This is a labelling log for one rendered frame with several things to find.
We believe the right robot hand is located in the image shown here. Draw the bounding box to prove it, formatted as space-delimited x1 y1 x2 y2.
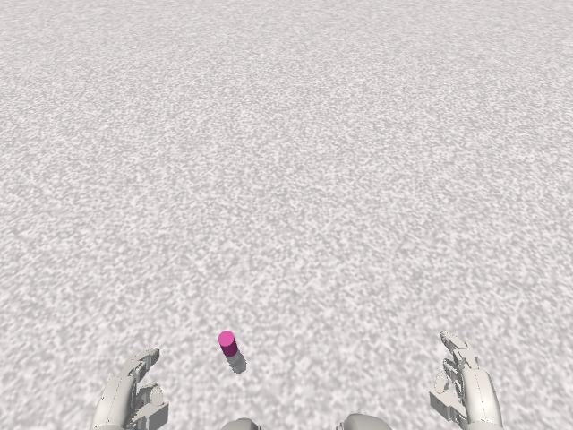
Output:
429 331 503 430

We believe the can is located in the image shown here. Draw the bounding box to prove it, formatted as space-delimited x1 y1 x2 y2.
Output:
218 331 237 357

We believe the left robot hand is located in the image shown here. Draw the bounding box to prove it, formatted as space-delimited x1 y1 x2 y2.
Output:
90 348 169 430

